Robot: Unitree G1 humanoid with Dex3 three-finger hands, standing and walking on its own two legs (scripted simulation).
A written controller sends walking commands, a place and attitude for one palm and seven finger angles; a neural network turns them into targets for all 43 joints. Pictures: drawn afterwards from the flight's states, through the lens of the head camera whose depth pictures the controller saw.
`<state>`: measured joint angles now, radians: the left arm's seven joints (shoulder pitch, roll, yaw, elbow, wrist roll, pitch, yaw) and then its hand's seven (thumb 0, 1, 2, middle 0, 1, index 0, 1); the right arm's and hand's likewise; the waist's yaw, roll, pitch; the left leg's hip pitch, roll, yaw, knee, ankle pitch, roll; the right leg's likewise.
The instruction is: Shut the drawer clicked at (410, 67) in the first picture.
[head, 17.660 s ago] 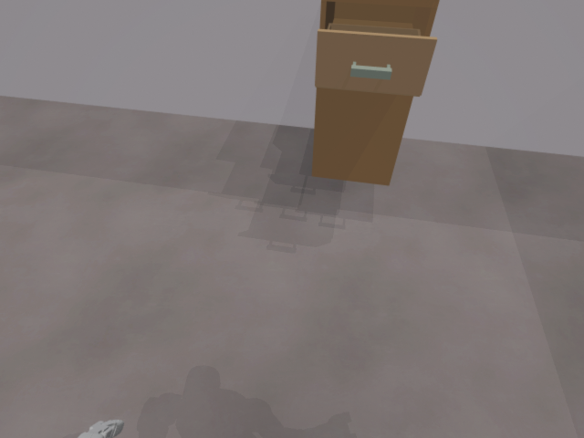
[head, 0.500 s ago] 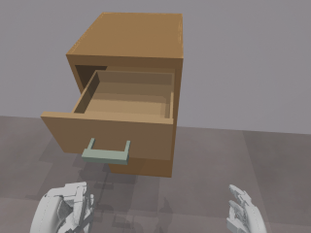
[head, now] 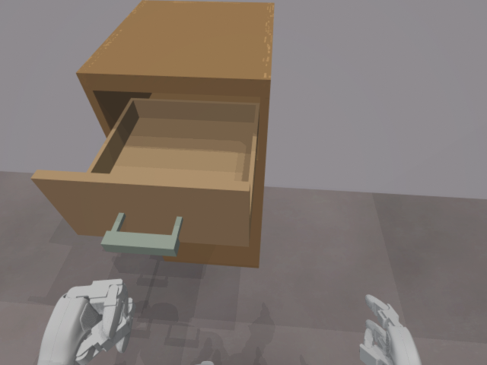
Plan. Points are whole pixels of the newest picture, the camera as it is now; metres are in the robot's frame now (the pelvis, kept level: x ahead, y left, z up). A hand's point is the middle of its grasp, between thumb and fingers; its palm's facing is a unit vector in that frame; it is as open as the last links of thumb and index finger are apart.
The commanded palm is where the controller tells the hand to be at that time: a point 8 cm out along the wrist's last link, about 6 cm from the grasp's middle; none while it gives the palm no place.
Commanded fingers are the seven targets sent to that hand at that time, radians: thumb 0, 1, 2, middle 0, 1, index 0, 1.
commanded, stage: bring the fist close to the handle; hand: left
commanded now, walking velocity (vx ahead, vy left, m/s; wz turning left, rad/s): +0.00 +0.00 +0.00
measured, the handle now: (145, 231) +0.34 +0.19 +0.03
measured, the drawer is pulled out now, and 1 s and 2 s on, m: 0.26 0.26 0.19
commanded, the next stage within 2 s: push the drawer shut in 0.98 s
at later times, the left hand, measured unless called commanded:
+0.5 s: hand (140, 312) +0.20 +0.16 +0.03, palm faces -0.05 -1.00 -0.01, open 3.3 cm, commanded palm +0.18 +0.22 +0.03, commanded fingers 0.00 0.90 0.90 -1.40 -1.60 -1.40 -1.60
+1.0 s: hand (140, 305) +0.21 +0.17 +0.02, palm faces -0.03 -1.00 -0.01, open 3.3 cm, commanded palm +0.19 +0.22 +0.03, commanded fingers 0.00 0.90 0.90 -1.40 -1.60 -1.40 -1.60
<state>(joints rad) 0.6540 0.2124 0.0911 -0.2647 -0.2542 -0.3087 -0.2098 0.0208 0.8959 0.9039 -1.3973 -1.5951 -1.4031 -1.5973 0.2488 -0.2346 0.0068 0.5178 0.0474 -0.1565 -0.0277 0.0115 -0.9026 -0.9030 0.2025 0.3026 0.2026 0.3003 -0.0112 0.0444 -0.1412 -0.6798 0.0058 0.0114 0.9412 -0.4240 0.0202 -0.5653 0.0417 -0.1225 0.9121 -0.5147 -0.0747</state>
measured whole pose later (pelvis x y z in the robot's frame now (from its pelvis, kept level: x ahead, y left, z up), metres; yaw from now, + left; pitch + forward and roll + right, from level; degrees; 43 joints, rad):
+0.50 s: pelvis -0.01 +0.02 -0.03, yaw -1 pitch +15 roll -2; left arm 0.48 0.18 0.02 -0.13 -0.21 -0.40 -0.15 0.02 0.90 0.90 -1.40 -1.60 -1.40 -1.60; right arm 0.21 -0.22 0.02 0.50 0.02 -0.13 -0.01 0.01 -0.90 -0.90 0.20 0.30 0.20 0.30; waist -0.02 0.04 -0.15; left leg -0.89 0.00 0.03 1.10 -0.47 0.05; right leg -0.78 0.03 -0.11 1.07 -0.56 -0.05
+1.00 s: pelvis -0.01 +0.04 -0.04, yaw -1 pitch +16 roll -3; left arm 0.46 0.19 -0.02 -0.16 -0.16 -0.38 -0.05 0.02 0.90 0.90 -1.40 -1.60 -1.40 -1.60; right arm 0.24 -0.23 0.03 0.45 0.01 -0.06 -0.01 0.01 -0.90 -0.90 0.20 0.30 0.20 0.30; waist -0.03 0.04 -0.16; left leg -0.94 0.00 0.03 1.15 -0.49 0.07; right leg -0.82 0.02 -0.11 1.11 -0.57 -0.04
